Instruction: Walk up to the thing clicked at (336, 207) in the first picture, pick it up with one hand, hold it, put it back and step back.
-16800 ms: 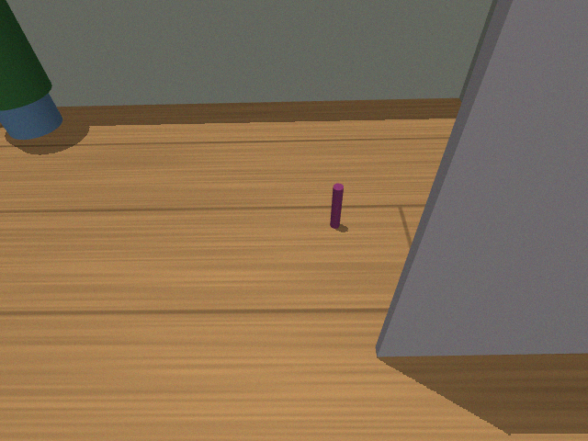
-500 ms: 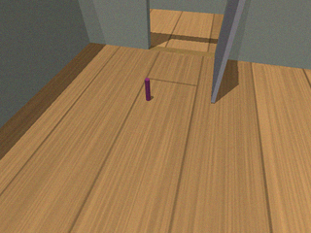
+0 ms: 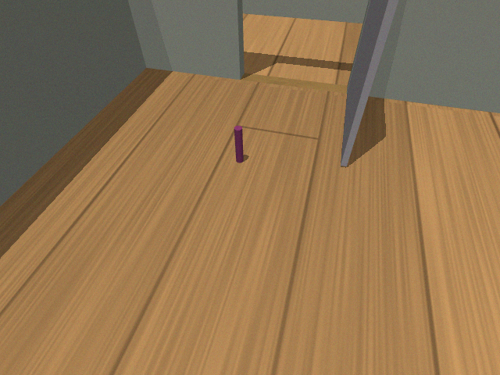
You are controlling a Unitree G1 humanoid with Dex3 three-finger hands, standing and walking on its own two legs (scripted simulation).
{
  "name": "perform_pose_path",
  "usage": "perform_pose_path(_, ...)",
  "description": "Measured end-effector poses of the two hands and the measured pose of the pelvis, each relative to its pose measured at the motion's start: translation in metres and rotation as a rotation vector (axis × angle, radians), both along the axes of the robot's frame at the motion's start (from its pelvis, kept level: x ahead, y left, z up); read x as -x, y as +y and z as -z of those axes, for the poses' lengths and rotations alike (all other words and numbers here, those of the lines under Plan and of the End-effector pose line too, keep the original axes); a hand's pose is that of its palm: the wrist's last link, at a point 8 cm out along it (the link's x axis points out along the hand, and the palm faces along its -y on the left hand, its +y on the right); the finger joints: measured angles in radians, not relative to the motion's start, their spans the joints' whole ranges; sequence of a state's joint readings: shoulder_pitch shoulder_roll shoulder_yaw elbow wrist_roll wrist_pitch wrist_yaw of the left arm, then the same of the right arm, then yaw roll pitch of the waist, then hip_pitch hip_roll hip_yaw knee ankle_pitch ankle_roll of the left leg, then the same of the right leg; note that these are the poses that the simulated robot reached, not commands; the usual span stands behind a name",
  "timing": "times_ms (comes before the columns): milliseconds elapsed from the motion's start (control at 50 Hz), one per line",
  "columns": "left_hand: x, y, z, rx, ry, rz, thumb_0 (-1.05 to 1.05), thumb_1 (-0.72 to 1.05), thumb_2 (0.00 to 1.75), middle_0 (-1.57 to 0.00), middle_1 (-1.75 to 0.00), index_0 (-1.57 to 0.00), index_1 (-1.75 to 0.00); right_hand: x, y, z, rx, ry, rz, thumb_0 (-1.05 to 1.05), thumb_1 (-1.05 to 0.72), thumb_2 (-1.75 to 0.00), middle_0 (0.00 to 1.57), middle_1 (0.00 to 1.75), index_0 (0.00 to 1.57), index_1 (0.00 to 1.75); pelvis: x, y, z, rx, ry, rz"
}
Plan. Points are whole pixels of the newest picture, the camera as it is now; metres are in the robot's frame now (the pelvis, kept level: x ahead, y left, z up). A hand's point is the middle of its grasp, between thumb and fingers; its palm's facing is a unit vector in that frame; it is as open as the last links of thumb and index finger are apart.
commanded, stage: stand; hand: left
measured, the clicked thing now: (239, 145) +1.41 +0.09 -0.66
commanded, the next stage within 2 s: walk up in 0.36 s
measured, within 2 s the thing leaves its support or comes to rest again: neither
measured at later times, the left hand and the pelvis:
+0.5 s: hand out of the picture +0.09 +0.26 -0.15, palm faces -0.08 -0.93 -0.35, open 7.4 cm; pelvis +0.01 -0.01 +0.00, yaw -3 degrees
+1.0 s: hand (146, 352) +0.21 +0.22 -0.16, palm faces +0.00 -0.93 -0.36, open 7.4 cm; pelvis +0.19 -0.06 -0.01, yaw -1 degrees
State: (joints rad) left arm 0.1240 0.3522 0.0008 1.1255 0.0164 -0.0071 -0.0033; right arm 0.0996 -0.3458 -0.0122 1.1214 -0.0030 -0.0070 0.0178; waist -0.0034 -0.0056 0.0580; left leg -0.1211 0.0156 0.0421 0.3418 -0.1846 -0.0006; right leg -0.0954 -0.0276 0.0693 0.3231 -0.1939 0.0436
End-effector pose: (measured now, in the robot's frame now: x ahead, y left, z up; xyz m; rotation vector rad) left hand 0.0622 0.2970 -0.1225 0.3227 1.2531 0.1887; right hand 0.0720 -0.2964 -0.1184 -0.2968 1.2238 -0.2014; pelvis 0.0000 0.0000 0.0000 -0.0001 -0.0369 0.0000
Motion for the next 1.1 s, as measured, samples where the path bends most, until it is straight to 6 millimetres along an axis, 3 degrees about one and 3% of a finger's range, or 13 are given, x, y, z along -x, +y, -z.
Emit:
perform_pose_path(420,-0.008,0.003,-0.003,0.010,-0.027,0.017,0.00,0.91,0.90,-0.21,-0.30,-0.20,-0.30,-0.003,-0.004,-0.004,-0.010,-0.045,0.006,0.01,-0.90,-0.89,0.21,0.30,0.20,0.30,-0.005,0.000,0.001,-0.003,0.002,0.017)
perform_pose_path(560,-0.041,0.004,-0.020,-0.029,-0.042,0.082,0.01,0.91,0.90,-0.21,-0.30,-0.20,-0.30,0.018,-0.048,-0.008,0.017,-0.044,0.067,0.01,-0.90,-0.89,0.21,0.30,0.21,0.30,-0.025,-0.024,0.002,-0.004,0.002,0.060)
perform_pose_path(640,-0.066,-0.005,-0.025,-0.078,-0.080,0.098,0.01,0.91,0.90,-0.21,-0.30,-0.20,-0.30,0.016,-0.086,0.007,0.036,0.003,0.092,0.01,-0.90,-0.89,0.21,0.30,0.21,0.30,-0.047,-0.047,0.015,-0.012,-0.011,0.071)
perform_pose_path(720,-0.070,-0.017,-0.024,-0.115,-0.116,0.054,0.00,0.91,0.90,-0.21,-0.30,-0.20,-0.30,-0.013,-0.106,0.018,0.042,0.032,0.080,0.01,-0.90,-0.89,0.20,0.30,0.20,0.30,-0.070,-0.061,0.022,0.018,-0.021,0.058)
perform_pose_path(800,-0.070,-0.031,-0.027,-0.092,-0.068,0.016,0.00,0.91,0.90,-0.21,-0.30,-0.20,-0.30,-0.060,-0.104,0.009,0.009,-0.026,0.044,0.01,-0.91,-0.89,0.20,0.30,0.20,0.30,-0.097,-0.065,0.012,0.032,-0.024,0.053)
perform_pose_path(880,-0.087,-0.038,-0.022,-0.066,-0.045,-0.004,0.01,0.91,0.90,-0.21,-0.30,-0.20,-0.30,-0.104,-0.096,0.000,-0.013,-0.050,0.003,0.01,-0.91,-0.89,0.20,0.30,0.20,0.30,-0.128,-0.067,0.007,0.035,-0.016,0.041)
perform_pose_path(980,-0.130,-0.035,-0.006,-0.031,-0.048,-0.016,0.01,0.90,0.90,-0.21,-0.30,-0.20,-0.30,-0.162,-0.084,-0.005,-0.002,-0.035,-0.051,0.01,-0.91,-0.89,0.20,0.30,0.20,0.30,-0.175,-0.062,0.012,0.047,-0.009,0.020)
perform_pose_path(1100,-0.204,-0.016,0.025,-0.003,-0.027,0.002,0.01,0.90,0.90,-0.21,-0.30,-0.20,-0.30,-0.245,-0.066,-0.005,0.054,-0.110,-0.067,0.01,-0.90,-0.89,0.21,0.30,0.20,0.30,-0.240,-0.039,0.031,0.016,-0.013,0.022)
